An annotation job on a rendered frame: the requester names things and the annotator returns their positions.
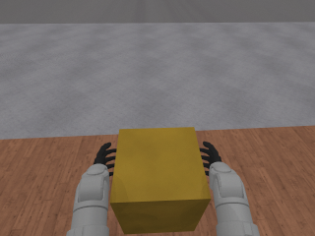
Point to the right robot hand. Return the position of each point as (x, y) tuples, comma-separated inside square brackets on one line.
[(213, 155)]

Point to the left robot hand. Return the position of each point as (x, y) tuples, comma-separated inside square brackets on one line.
[(102, 159)]

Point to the robot left forearm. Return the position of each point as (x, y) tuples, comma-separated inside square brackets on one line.
[(91, 203)]

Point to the carton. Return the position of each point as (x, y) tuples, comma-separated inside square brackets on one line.
[(159, 183)]

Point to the robot right forearm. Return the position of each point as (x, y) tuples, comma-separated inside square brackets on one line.
[(231, 203)]

